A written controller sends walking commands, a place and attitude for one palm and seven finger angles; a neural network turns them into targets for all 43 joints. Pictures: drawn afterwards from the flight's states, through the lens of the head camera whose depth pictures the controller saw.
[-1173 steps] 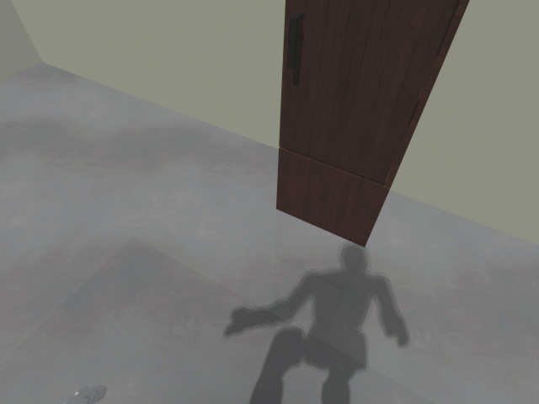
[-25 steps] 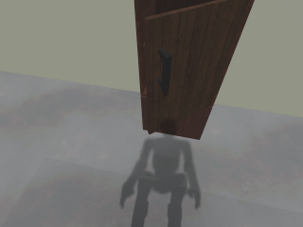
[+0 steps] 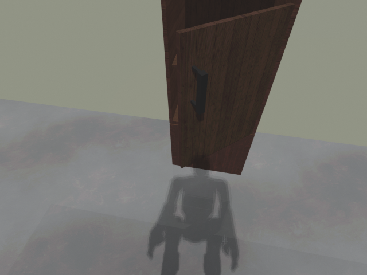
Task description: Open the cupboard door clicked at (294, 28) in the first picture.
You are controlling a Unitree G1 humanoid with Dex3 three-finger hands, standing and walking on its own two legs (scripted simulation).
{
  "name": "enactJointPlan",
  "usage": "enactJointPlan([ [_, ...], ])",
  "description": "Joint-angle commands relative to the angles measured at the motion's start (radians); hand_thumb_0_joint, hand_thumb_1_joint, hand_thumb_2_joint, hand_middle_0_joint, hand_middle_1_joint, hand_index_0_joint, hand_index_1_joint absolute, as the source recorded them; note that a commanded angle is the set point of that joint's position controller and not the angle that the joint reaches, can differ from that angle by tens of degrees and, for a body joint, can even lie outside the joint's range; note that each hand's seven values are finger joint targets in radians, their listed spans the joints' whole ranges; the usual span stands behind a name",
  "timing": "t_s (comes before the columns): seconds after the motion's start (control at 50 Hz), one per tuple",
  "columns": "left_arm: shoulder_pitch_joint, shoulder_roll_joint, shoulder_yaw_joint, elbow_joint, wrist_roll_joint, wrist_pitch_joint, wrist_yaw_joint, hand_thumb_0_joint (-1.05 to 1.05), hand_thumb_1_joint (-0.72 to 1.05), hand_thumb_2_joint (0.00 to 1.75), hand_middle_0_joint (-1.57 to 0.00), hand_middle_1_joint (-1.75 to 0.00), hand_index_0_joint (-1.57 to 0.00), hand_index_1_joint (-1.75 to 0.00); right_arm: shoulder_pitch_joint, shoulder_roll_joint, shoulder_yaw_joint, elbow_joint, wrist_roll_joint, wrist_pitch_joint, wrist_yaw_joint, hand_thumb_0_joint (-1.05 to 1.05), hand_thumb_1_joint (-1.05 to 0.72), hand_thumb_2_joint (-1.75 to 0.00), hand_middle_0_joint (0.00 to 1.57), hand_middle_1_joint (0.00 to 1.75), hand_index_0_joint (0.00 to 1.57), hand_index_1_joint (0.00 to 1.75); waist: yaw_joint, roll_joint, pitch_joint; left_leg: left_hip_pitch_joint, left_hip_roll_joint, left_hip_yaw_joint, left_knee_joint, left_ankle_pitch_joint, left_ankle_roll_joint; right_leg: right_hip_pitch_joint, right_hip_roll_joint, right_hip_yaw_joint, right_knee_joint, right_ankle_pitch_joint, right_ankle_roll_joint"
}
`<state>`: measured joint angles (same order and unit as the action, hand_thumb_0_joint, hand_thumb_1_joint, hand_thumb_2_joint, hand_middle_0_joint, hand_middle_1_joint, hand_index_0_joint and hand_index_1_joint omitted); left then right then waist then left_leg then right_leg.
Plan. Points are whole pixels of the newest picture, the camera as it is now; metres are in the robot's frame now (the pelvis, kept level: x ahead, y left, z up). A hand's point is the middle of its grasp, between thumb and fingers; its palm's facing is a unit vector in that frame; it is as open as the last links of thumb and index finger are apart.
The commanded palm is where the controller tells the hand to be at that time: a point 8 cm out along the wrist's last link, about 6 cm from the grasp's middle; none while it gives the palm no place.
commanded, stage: let the arm hang, fingers relaxed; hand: left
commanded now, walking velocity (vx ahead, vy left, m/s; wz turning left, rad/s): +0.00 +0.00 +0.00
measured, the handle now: (197, 90) +0.61 -0.01 +0.07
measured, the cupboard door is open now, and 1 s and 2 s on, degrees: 41 41 41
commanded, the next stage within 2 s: look to check the result in 0.06 s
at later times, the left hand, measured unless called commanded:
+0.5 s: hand out of the picture +0.01 +0.18 -0.17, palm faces +0.04 -0.98 -0.20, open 7.4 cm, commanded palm none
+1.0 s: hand out of the picture +0.05 +0.20 -0.17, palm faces -0.02 -0.97 -0.25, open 7.4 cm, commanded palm none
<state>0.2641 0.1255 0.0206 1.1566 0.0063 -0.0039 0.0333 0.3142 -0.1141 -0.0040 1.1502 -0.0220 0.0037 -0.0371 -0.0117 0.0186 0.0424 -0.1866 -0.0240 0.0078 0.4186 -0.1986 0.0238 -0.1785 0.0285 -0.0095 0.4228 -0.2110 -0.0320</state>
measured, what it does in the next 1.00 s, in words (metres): stands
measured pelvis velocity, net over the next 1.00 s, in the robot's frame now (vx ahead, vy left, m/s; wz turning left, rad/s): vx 0.01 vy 0.00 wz -0.06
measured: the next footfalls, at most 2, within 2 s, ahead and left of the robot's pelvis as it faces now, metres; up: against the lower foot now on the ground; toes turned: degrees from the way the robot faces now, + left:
left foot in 1.74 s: +0.12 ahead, +0.10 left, +0.00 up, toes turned -30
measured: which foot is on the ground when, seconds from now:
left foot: down 0.00-1.00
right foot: down 0.00-1.00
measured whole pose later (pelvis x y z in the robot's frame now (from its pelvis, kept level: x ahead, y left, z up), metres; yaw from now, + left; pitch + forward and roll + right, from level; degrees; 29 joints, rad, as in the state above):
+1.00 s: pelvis +0.01 +0.00 +0.00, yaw -4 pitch -1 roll +0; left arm 0.21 0.20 0.05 1.10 0.01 0.03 0.01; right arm 0.18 -0.20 -0.03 1.08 -0.02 0.02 -0.04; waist 0.01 0.01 0.07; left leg -0.20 0.00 0.07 0.47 -0.25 0.02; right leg -0.22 0.05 0.05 0.47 -0.24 -0.03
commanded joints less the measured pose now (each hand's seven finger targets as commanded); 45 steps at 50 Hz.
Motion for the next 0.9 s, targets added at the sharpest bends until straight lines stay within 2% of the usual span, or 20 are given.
enactJointPlan([
  [0.0,0.064,0.096,0.012,-0.022,0.0,-0.01,0.005,0.0,0.9,0.9,-0.2,-0.3,-0.2,-0.3,0.061,-0.092,-0.012,-0.023,-0.001,-0.007,-0.004,0.0,-0.9,-0.9,0.2,0.3,0.2,0.3,0.001,-0.003,0.057,-0.042,0.103,-0.102,-0.104,-0.037,0.017,-0.049,-0.11,0.105,-0.101,-0.036,-0.019],
  [0.1,0.061,0.103,0.013,-0.026,0.001,-0.011,0.004,0.0,0.9,0.9,-0.2,-0.3,-0.2,-0.3,0.057,-0.1,-0.014,-0.026,-0.001,-0.007,-0.003,0.0,-0.9,-0.9,0.2,0.3,0.2,0.3,0.0,0.002,0.061,-0.052,0.104,-0.11,-0.111,-0.053,0.018,-0.049,-0.11,0.103,-0.099,-0.04,-0.018],
  [0.16,0.058,0.106,0.014,-0.025,0.001,-0.015,0.004,0.0,0.9,0.9,-0.2,-0.3,-0.2,-0.3,0.057,-0.105,-0.015,-0.027,0.0,-0.009,-0.002,0.0,-0.9,-0.9,0.2,0.3,0.2,0.3,-0.002,-0.014,0.03,-0.032,0.104,-0.108,-0.103,-0.025,0.018,-0.036,-0.112,0.105,-0.097,-0.026,-0.018],
  [0.22,0.06,0.114,0.014,-0.025,0.001,-0.018,0.005,0.0,0.9,0.9,-0.2,-0.3,-0.2,-0.3,0.042,-0.116,-0.016,-0.03,0.003,-0.012,-0.003,0.0,-0.9,-0.9,0.2,0.3,0.2,0.3,0.001,-0.008,0.023,-0.008,0.106,-0.104,-0.093,0.022,0.019,-0.036,-0.114,0.1,-0.095,0.01,-0.018],
  [0.28,0.053,0.114,0.013,-0.022,0.001,-0.017,0.004,0.0,0.9,0.9,-0.2,-0.3,-0.2,-0.3,0.035,-0.12,-0.015,-0.028,0.001,-0.011,-0.003,0.0,-0.9,-0.9,0.2,0.3,0.2,0.3,-0.001,-0.001,0.035,-0.019,0.108,-0.111,-0.104,0.006,0.017,-0.035,-0.115,0.098,-0.096,0.003,-0.016],
  [0.54,0.004,0.169,0.018,-0.033,0.003,-0.024,0.0,0.0,0.9,0.9,-0.2,-0.3,-0.2,-0.3,-0.028,-0.171,-0.022,-0.034,0.003,-0.016,0.002,0.0,-0.9,-0.9,0.2,0.3,0.2,0.3,-0.003,-0.017,0.03,0.005,0.11,-0.111,-0.106,0.055,0.016,-0.016,-0.126,0.104,-0.114,0.037,-0.017],
  [0.62,-0.008,0.189,0.022,-0.04,0.002,-0.028,-0.002,0.0,0.9,0.9,-0.2,-0.3,-0.2,-0.3,-0.048,-0.197,-0.025,-0.04,0.004,-0.018,0.002,0.0,-0.9,-0.9,0.2,0.3,0.2,0.3,0.001,-0.015,0.002,0.02,0.112,-0.112,-0.103,0.071,0.016,0.003,-0.127,0.106,-0.121,0.046,-0.018],
  [0.68,-0.024,0.198,0.02,-0.04,0.002,-0.026,-0.004,0.0,0.9,0.9,-0.2,-0.3,-0.2,-0.3,-0.069,-0.207,-0.024,-0.037,0.002,-0.018,0.003,0.0,-0.9,-0.9,0.2,0.3,0.2,0.3,0.001,0.005,0.012,0.025,0.115,-0.115,-0.115,0.073,0.014,0.001,-0.13,0.105,-0.121,0.053,-0.018],
  [0.76,-0.046,0.218,0.022,-0.044,0.001,-0.028,-0.006,0.0,0.9,0.9,-0.2,-0.3,-0.2,-0.3,-0.085,-0.229,-0.025,-0.039,0.001,-0.02,0.005,0.0,-0.9,-0.9,0.2,0.3,0.2,0.3,0.001,-0.002,0.005,0.03,0.118,-0.117,-0.12,0.093,0.013,0.015,-0.131,0.108,-0.124,0.072,-0.019],
  [0.78,-0.045,0.21,0.022,-0.044,0.001,-0.024,-0.006,0.0,0.9,0.9,-0.2,-0.3,-0.2,-0.3,-0.084,-0.216,-0.024,-0.039,0.002,-0.017,0.004,0.0,-0.9,-0.9,0.2,0.3,0.2,0.3,0.001,-0.007,0.002,0.039,0.122,-0.108,-0.11,0.092,0.01,0.004,-0.13,0.113,-0.12,0.081,-0.018],
  [0.8,-0.031,0.173,0.018,-0.042,0.001,-0.015,-0.004,0.0,0.9,0.9,-0.2,-0.3,-0.2,-0.3,-0.069,-0.181,-0.017,-0.037,0.0,-0.011,0.002,0.0,-0.9,-0.9,0.2,0.3,0.2,0.3,-0.002,-0.011,-0.005,0.048,0.125,-0.093,-0.093,0.095,0.005,-0.01,-0.13,0.121,-0.11,0.099,-0.014],
  [0.82,-0.022,0.17,0.021,-0.046,0.002,-0.009,-0.003,0.0,0.9,0.9,-0.2,-0.3,-0.2,-0.3,-0.052,-0.17,-0.018,-0.04,0.002,-0.006,0.0,0.0,-0.9,-0.9,0.2,0.3,0.2,0.3,-0.001,-0.019,-0.011,0.051,0.127,-0.078,-0.07,0.1,0.004,-0.015,-0.13,0.13,-0.095,0.131,-0.014],
  [0.88,-0.034,0.2,0.04,-0.081,0.006,0.009,-0.008,0.0,0.9,0.9,-0.2,-0.3,-0.2,-0.3,-0.055,-0.195,-0.037,-0.069,0.002,0.007,-0.005,0.0,-0.9,-0.9,0.2,0.3,0.2,0.3,-0.005,-0.031,-0.002,0.03,0.138,-0.046,-0.026,0.041,0.001,-0.055,-0.132,0.166,-0.056,0.151,-0.023],
])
